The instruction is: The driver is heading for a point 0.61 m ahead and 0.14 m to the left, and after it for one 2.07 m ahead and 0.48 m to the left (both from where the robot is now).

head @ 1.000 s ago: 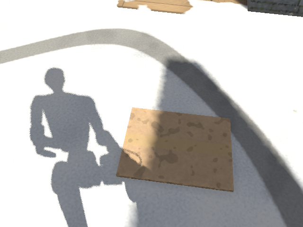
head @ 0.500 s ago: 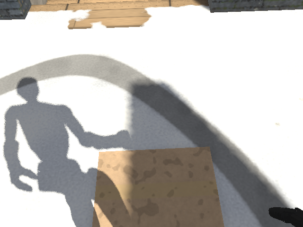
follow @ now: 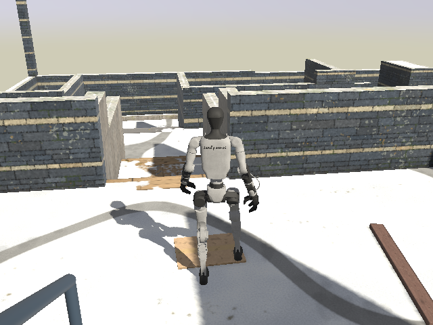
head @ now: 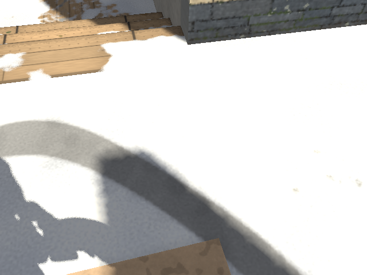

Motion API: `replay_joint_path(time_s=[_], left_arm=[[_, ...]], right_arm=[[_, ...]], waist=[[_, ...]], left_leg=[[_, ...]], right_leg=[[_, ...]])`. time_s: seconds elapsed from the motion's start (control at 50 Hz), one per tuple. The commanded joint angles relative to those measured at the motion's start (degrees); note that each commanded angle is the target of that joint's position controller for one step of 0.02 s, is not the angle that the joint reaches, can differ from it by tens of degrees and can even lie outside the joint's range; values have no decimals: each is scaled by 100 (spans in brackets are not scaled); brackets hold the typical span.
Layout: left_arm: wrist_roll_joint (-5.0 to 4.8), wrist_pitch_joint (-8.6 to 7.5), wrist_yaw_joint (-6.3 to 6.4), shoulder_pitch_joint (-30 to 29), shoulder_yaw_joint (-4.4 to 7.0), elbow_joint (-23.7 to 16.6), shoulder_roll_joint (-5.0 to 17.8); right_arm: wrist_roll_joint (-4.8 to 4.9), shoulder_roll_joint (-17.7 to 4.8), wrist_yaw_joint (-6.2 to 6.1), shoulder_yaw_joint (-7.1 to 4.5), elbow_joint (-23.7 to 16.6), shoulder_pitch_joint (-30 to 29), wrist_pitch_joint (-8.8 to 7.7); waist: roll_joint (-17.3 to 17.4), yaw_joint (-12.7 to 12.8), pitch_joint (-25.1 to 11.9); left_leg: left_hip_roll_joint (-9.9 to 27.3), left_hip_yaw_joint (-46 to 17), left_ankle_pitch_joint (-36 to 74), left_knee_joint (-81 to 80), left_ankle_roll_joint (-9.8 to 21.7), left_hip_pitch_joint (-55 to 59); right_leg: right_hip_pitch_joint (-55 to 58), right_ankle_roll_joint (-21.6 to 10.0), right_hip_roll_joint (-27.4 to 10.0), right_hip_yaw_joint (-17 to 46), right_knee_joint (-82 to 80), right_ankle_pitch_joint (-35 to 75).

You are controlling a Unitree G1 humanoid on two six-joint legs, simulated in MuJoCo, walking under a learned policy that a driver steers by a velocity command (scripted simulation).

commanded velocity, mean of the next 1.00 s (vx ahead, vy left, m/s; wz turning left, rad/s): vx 0.45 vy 0.00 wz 0.40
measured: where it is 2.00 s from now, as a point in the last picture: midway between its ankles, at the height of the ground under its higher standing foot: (129, 247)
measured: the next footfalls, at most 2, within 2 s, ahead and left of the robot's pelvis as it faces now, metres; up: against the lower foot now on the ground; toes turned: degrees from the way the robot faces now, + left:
right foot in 0.14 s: +0.27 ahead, -0.15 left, +0.02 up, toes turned -1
left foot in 0.68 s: +0.46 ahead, +0.17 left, +0.02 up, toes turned +21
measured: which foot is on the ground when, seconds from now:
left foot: down 0.00-0.16, up 0.18-0.66, down 0.68-1.00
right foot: up 0.00-0.12, down 0.14-0.68, up 0.70-1.00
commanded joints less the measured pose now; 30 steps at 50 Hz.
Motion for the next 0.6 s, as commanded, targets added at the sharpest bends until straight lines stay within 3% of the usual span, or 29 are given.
replay_joint_path(time_s=[0.02, 0.08, 0.1, 0.12, 0.14, 0.16, 0.18, 0.2, 0.22, 0.24, 0.26, 0.3, 0.32, 0.36, 0.46, 0.54, 0.6], left_arm=[[-53, -88, -65, -708, -15, -544, 173], [-90, -159, -158, -949, 24, -724, 311], [-86, -196, -179, -825, 62, -736, 388], [-59, -224, -178, -398, 135, -641, 513], [-9, -231, -135, 414, 272, -408, 784], [98, -227, -59, 1448, 407, -247, 1232], [71, -150, -60, 1984, 496, -111, 1555], [64, -131, -33, 1919, 335, -126, 1001], [19, -135, -6, 1521, 249, -122, 823], [23, -150, 0, 1112, 205, -136, 697], [48, -187, -29, 825, 164, -102, 540], [79, -268, -71, 480, 137, -49, 350], [68, -294, -69, 413, 159, -13, 378], [102, -330, -35, 430, 221, 80, 527], [97, -292, 65, 605, 323, 272, 825], [-3, -198, 78, 868, 408, 430, 1061], [-96, -97, 70, 909, 472, 518, 1200]], right_arm=[[46, -1031, -24, -202, -295, 42, -46], [79, -1020, -22, -183, -187, 229, 18], [83, -1053, -38, -186, -168, 217, 52], [95, -1112, -62, -186, -190, 86, 81], [80, -1046, -86, -155, -233, 28, 86], [19, -770, -99, -58, -422, -32, 44], [18, -238, -95, 115, -493, 541, -49], [103, -816, -62, -59, -395, 295, -84], [189, -998, -46, -142, -546, -102, -85], [164, -914, -63, -135, -613, -376, -65], [108, -837, -75, -160, -645, -463, -16], [138, -624, -89, -176, -557, -179, 152], [145, -497, -91, -154, -575, -184, 221], [106, -477, -101, -169, -682, -403, 300], [60, -417, 43, -138, -902, -1114, 275], [54, -427, 172, -98, -1175, -1791, 260], [47, -606, 236, -163, -1321, -1885, 290]], waist=[[647, -46, 64], [783, -5, 139], [832, 151, 81], [874, 468, -141], [816, 846, -665], [334, 1232, -1507], [-1247, 1158, -2502], [-942, 1259, -2226], [-668, 1140, -1298], [-371, 949, -868], [-334, 763, -496], [-456, 429, -265], [-426, 368, -179], [-248, 331, -57], [-66, 489, 116], [-27, 746, 308], [-90, 702, 339]], left_leg=[[1383, -723, 1442, -520, 857, -238], [1654, -903, 1758, -250, 799, 251], [1698, -964, 2071, -60, 740, 325], [1610, -896, 2791, 365, 635, 283], [1332, -682, 3398, 1215, 470, -47], [918, -345, 2550, 2903, 165, -1378], [185, -168, -1147, 4861, -128, -3151], [337, -805, -1961, 5806, -130, -3763], [599, -722, -1556, 6040, -102, -4095], [823, -584, -1104, 5840, -90, -3944], [956, -547, -859, 5637, -104, -3750], [1107, -585, -593, 5407, -131, -3181], [1125, -544, -572, 5280, -166, -3145], [1167, -581, -213, 5024, -231, -3332], [1159, -414, 1054, 3651, -293, -3446], [1063, -57, 1092, 2707, -164, -3265], [930, 139, 538, 2450, 78, -3178]], right_leg=[[502, 4, 278, -339, -711, 467], [581, -202, 386, -336, -1053, 31], [871, -282, 467, -351, -1227, -115], [1563, -391, 610, -439, -1497, -104], [2836, -557, 608, -385, -1549, 1], [4753, -1006, -432, 775, -1420, 8], [6308, -1731, -1782, 3170, -2115, -1307], [6010, -1656, -1757, 3683, -2507, -2020], [5199, -1440, -1628, 2808, -2642, -2004], [4436, -1306, -1388, 2186, -2826, -1694], [3791, -1245, -1203, 1691, -3053, -1278], [3027, -1154, -970, 940, -3431, -863], [2860, -1185, -974, 676, -3580, -667], [2818, -1236, -1029, 296, -3748, -347], [3106, -1103, -931, -676, -3809, 136], [3539, -972, -1041, -1088, -3685, 154], [4083, -834, -1221, -1221, -3245, 604]])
